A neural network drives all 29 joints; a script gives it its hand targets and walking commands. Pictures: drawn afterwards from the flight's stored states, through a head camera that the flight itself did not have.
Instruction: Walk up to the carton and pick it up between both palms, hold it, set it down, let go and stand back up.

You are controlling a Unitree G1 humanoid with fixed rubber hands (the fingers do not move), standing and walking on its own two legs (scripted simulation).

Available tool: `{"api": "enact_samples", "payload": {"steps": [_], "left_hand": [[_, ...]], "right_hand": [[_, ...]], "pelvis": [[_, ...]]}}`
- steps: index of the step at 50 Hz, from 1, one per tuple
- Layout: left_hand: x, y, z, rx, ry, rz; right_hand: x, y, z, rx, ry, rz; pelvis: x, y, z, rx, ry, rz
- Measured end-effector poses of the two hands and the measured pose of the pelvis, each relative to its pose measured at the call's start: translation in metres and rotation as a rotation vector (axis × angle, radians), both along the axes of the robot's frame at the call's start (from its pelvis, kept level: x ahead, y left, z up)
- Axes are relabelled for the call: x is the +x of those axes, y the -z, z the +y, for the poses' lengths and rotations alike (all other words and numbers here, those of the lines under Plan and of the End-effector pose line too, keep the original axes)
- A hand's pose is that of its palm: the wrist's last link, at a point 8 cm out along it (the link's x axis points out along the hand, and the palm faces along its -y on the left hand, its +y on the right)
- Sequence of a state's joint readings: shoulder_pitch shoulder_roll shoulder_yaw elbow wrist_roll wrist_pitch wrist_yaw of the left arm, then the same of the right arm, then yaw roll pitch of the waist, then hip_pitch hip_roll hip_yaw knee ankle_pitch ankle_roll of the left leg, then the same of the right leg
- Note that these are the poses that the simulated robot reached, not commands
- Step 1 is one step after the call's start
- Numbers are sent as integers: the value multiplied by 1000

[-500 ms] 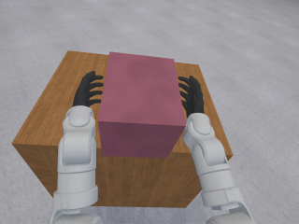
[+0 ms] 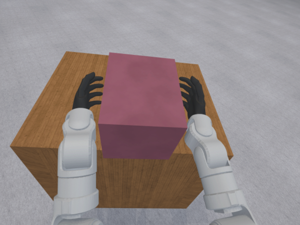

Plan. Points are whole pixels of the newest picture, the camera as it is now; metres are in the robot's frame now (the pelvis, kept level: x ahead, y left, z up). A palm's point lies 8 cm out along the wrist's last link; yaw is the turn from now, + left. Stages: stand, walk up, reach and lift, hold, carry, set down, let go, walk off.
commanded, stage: hold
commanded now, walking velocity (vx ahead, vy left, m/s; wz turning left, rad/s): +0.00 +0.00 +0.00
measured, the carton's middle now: (139, 107) +0.39 +0.01 +0.14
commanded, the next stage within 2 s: none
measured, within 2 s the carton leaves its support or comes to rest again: neither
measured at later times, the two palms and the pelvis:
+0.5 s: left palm (83, 106) +0.35 +0.14 +0.17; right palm (195, 110) +0.35 -0.12 +0.17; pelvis +0.00 +0.00 +0.00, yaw +0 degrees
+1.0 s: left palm (84, 105) +0.36 +0.14 +0.17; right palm (195, 109) +0.35 -0.12 +0.17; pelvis +0.00 +0.00 +0.00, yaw +0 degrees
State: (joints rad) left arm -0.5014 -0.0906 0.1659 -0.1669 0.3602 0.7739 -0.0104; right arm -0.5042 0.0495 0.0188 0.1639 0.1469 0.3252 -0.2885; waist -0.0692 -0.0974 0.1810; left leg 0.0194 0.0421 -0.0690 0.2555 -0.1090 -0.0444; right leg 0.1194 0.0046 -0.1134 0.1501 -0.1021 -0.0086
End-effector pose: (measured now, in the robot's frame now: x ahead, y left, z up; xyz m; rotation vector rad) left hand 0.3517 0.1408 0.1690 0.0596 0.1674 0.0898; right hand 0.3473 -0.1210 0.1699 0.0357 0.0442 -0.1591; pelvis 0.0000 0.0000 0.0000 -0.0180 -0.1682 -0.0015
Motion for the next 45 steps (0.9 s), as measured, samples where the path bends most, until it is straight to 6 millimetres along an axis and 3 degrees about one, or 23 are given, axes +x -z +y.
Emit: {"api": "enact_samples", "payload": {"steps": [45], "left_hand": [[3, 1, 0, 2, 5, 9]], "right_hand": [[2, 2, 0, -3, 6, 9]], "pelvis": [[-2, 0, -1, -1, -1, 7]]}}
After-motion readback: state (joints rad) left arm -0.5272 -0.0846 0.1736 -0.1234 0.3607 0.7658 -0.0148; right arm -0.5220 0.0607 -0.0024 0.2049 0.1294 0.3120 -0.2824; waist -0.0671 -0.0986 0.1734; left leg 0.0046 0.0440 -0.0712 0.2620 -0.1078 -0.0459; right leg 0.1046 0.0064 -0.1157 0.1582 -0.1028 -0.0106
